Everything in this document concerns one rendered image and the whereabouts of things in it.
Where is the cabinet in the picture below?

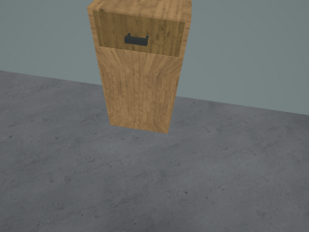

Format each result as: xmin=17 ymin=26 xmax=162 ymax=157
xmin=87 ymin=0 xmax=192 ymax=134

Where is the handle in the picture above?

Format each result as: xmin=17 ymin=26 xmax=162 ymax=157
xmin=125 ymin=33 xmax=149 ymax=46

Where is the drawer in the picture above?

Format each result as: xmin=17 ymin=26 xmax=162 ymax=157
xmin=93 ymin=10 xmax=185 ymax=57

